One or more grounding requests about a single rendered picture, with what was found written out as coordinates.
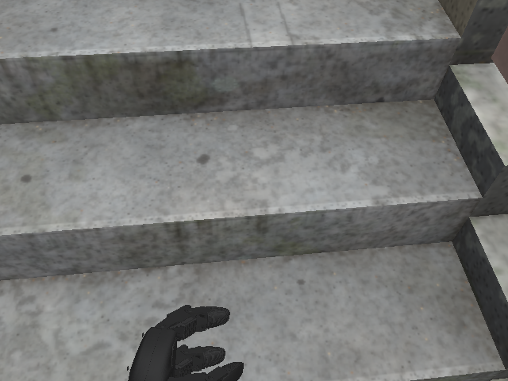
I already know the left robot hand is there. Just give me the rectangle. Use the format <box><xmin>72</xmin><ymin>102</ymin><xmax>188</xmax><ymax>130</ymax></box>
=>
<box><xmin>127</xmin><ymin>305</ymin><xmax>244</xmax><ymax>381</ymax></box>

